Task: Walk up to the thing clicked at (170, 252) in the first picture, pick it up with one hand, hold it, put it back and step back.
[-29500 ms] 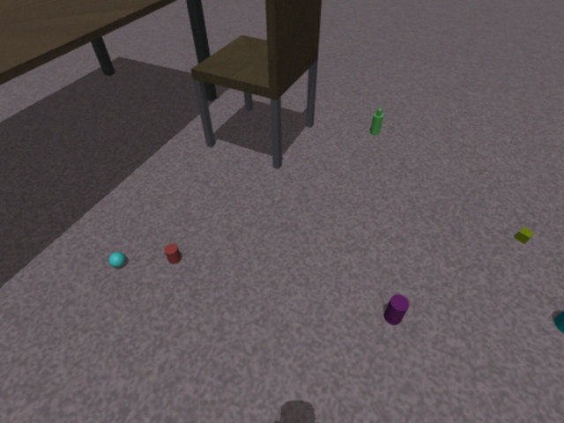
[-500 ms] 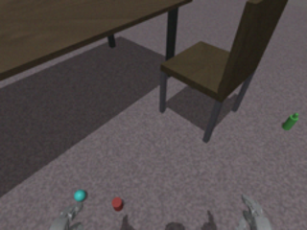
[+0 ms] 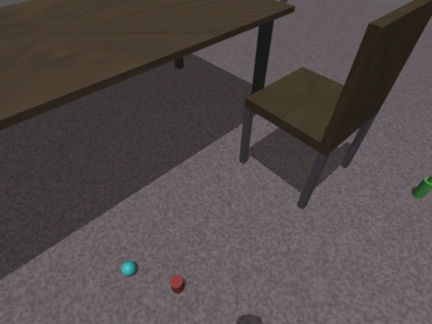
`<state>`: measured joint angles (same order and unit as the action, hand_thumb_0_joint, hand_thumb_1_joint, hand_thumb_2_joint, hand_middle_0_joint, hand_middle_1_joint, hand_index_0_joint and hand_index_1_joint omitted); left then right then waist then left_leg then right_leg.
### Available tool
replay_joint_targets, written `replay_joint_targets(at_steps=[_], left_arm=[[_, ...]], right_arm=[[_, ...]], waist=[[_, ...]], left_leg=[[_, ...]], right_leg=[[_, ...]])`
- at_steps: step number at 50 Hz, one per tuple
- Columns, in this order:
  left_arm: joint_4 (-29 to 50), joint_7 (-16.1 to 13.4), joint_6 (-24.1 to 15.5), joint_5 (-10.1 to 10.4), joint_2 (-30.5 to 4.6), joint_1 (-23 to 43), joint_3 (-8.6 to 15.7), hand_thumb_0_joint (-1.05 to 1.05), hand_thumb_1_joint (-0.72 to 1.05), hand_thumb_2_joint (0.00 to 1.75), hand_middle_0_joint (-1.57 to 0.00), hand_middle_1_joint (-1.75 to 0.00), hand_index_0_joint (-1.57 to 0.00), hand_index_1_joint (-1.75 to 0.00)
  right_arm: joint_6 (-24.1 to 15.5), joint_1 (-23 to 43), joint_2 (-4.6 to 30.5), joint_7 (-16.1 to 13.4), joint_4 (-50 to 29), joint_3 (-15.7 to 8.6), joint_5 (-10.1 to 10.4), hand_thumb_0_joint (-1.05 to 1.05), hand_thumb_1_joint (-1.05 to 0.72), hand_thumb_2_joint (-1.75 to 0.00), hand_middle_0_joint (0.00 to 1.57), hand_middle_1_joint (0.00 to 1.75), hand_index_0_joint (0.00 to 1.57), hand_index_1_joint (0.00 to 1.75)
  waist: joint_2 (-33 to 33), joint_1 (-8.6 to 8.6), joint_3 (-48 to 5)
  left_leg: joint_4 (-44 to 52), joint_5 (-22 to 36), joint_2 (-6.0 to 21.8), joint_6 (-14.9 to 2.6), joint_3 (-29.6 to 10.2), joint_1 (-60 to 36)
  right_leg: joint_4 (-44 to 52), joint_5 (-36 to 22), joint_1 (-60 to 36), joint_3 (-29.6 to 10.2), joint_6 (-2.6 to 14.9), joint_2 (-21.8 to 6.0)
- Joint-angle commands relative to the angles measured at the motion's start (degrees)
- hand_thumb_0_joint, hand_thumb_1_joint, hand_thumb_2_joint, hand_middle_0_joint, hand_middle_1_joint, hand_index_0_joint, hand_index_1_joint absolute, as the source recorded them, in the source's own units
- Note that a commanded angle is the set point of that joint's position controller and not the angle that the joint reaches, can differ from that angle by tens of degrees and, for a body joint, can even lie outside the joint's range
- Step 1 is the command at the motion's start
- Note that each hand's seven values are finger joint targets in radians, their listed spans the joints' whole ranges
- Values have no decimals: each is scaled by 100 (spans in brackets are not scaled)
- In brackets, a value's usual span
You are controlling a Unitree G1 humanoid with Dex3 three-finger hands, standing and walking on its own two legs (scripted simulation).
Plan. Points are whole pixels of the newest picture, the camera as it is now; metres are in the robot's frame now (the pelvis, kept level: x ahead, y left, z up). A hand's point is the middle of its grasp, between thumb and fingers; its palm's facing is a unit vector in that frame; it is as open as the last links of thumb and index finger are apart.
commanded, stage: stand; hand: left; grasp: from above
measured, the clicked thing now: (177, 284) +0.44 +0.21 -0.73
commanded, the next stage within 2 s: none
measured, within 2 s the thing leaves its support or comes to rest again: neither
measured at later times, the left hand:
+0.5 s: hand out of the picture +0.02 +0.24 -0.15, palm faces +0.03 -0.94 -0.35, open 7.3 cm
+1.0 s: hand out of the picture +0.06 +0.23 -0.15, palm faces +0.03 -0.94 -0.34, open 7.3 cm
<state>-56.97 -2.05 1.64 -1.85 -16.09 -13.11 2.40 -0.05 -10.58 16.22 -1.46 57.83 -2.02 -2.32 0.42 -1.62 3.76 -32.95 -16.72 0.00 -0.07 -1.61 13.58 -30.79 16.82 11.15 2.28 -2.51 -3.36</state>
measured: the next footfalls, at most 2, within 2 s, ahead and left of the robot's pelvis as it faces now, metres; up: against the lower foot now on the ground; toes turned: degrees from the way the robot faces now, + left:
none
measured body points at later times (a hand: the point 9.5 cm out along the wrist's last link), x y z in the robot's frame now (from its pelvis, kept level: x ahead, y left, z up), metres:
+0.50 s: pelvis -0.01 -0.01 +0.01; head -0.01 -0.01 +0.46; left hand +0.02 +0.29 -0.12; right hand +0.05 -0.30 -0.13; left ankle +0.01 +0.12 -0.73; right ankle +0.00 -0.15 -0.73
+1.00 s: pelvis +0.00 -0.02 +0.01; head +0.00 -0.02 +0.46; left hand +0.06 +0.28 -0.12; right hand +0.07 -0.31 -0.13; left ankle +0.01 +0.12 -0.73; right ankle +0.00 -0.15 -0.73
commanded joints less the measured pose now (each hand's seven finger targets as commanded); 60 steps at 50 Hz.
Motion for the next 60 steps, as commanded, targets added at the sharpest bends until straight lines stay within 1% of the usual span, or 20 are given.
replay_joint_targets(at_steps=[1, 6, 8, 11, 13, 16, 18, 19, 21, 25, 30, 31, 34, 39, 42, 43, 47, 51, 56, 60], left_arm=[[107, -72, -225, -6, -1046, 284, 189, 0, 90, 90, -20, -30, -20, -30], [-198, -53, -215, -15, -1108, 414, 156, 0, 90, 90, -20, -30, -20, -30], [-321, -54, -228, -16, -1098, 342, 142, 0, 90, 90, -20, -30, -20, -30], [-450, -47, -242, -17, -1124, 382, 135, 0, 90, 90, -20, -30, -20, -30], [-479, -31, -236, -13, -1174, 447, 144, 0, 90, 90, -20, -30, -20, -30], [-552, -12, -230, -21, -1195, 438, 140, 0, 90, 90, -20, -30, -20, -30], [-574, 3, -247, -19, -1202, 427, 132, 0, 90, 90, -20, -30, -20, -30], [-555, 9, -257, -3, -1238, 502, 145, 0, 90, 90, -20, -30, -20, -30], [-585, 4, -265, -4, -1254, 499, 146, 0, 90, 90, -20, -30, -20, -30], [-604, 7, -299, 19, -1294, 593, 142, 0, 90, 90, -20, -30, -20, -30], [-656, 24, -276, 50, -1300, 581, 147, 0, 90, 90, -20, -30, -20, -30], [-666, 26, -278, 49, -1308, 616, 146, 0, 90, 90, -20, -30, -20, -30], [-657, 30, -293, 56, -1311, 648, 149, 0, 90, 90, -20, -30, -20, -30], [-661, 42, -300, 62, -1341, 748, 148, 0, 90, 90, -20, -30, -20, -30], [-652, 47, -295, 70, -1360, 760, 164, 0, 90, 90, -20, -30, -20, -30], [-652, 42, -297, 75, -1358, 773, 169, 0, 90, 90, -20, -30, -20, -30], [-660, 48, -294, 75, -1351, 798, 166, 0, 90, 90, -20, -30, -20, -30], [-645, 68, -283, 77, -1331, 843, 155, 0, 90, 90, -20, -30, -20, -30], [-626, 76, -300, 72, -1359, 884, 154, 0, 90, 90, -20, -30, -20, -30], [-604, 84, -293, 73, -1410, 959, 170, 0, 90, 90, -20, -30, -20, -30]], right_arm=[[-150, 239, 1075, -69, -194, -222, 62, 0, -90, -90, 20, 30, 20, 30], [-104, 284, 1135, -57, 21, -205, 80, 0, -90, -90, 20, 30, 20, 30], [-101, 359, 1127, -46, 74, -197, 84, 0, -90, -90, 20, 30, 20, 30], [-80, 389, 1104, -23, 153, -189, 89, 0, -90, -90, 20, 30, 20, 30], [-76, 382, 1167, -19, 202, -199, 85, 0, -90, -90, 20, 30, 20, 30], [-57, 453, 1177, 7, 221, -197, 85, 0, -90, -90, 20, 30, 20, 30], [-62, 479, 1201, 18, 236, -200, 96, 0, -90, -90, 20, 30, 20, 30], [-64, 440, 1210, 15, 250, -191, 85, 0, -90, -90, 20, 30, 20, 30], [-74, 492, 1174, 13, 262, -171, 86, 0, -90, -90, 20, 30, 20, 30], [-90, 439, 1196, 26, 318, -140, 104, 0, -90, -90, 20, 30, 20, 30], [-101, 413, 1246, 14, 378, -99, 98, 0, -90, -90, 20, 30, 20, 30], [-99, 443, 1215, 21, 373, -89, 106, 0, -90, -90, 20, 30, 20, 30], [-110, 452, 1290, 10, 381, -87, 118, 0, -90, -90, 20, 30, 20, 30], [-109, 447, 1295, 14, 412, -64, 124, 0, -90, -90, 20, 30, 20, 30], [-111, 448, 1313, 8, 424, -53, 113, 0, -90, -90, 20, 30, 20, 30], [-116, 475, 1332, 7, 416, -56, 120, 0, -90, -90, 20, 30, 20, 30], [-130, 521, 1330, 2, 420, -50, 130, 0, -90, -90, 20, 30, 20, 30], [-131, 545, 1362, 1, 441, -44, 131, 0, -90, -90, 20, 30, 20, 30], [-137, 614, 1382, 20, 416, -47, 134, 0, -90, -90, 20, 30, 20, 30], [-130, 591, 1389, 23, 418, -41, 122, 0, -90, -90, 20, 30, 20, 30]], waist=[[61, 43, -395], [88, 100, -137], [50, 53, -151], [-39, 63, -50], [79, 90, 22], [51, 63, 118], [26, 57, 40], [65, 87, -44], [36, 67, -75], [-43, 105, -162], [43, 86, -169], [-13, 79, -132], [-14, 92, -284], [-67, 127, -243], [30, 119, -329], [19, 105, -374], [-43, 97, -411], [35, 116, -380], [-27, 114, -386], [-9, 151, -338]], left_leg=[[1012, 1321, 496, -200, -524, -311], [1422, 627, 502, -150, -558, -269], [1495, 614, 525, -162, -600, -329], [1540, 483, 523, -147, -578, -349], [1644, 252, 503, -131, -581, -221], [1735, -131, 522, -128, -638, -96], [1696, -65, 538, -132, -640, -142], [1678, 25, 546, -158, -616, -118], [1651, 171, 545, -134, -605, -211], [1545, 650, 551, -131, -531, -414], [1627, 621, 570, -116, -527, -363], [1639, 675, 576, -115, -537, -358], [1560, 1040, 606, -136, -503, -537], [1551, 1096, 623, -109, -480, -556], [1564, 1206, 644, -118, -456, -515], [1553, 1389, 654, -118, -464, -547], [1564, 1559, 678, -106, -465, -659], [1581, 1380, 673, -105, -434, -592], [1596, 1453, 687, -108, -452, -610], [1659, 1149, 677, -109, -434, -508]], right_leg=[[819, -934, -346, -333, 293, -286], [1119, -650, -371, -350, 258, -289], [1178, -651, -420, -324, 250, -306], [1313, -471, -365, -335, 230, -310], [1368, -415, -389, -355, 234, -299], [1404, -72, -324, -336, 226, -272], [1433, -45, -353, -372, 240, -296], [1463, -249, -453, -426, 261, -348], [1468, -257, -406, -407, 259, -350], [1534, -486, -432, -456, 262, -402], [1499, -625, -516, -437, 268, -379], [1489, -550, -521, -418, 273, -379], [1528, -871, -545, -452, 273, -405], [1566, -801, -523, -465, 261, -400], [1535, -1060, -674, -469, 276, -432], [1510, -1200, -729, -456, 280, -433], [1475, -1260, -714, -404, 267, -416], [1538, -1139, -707, -433, 272, -417], [1539, -1150, -687, -399, 269, -410], [1550, -1009, -684, -440, 290, -439]])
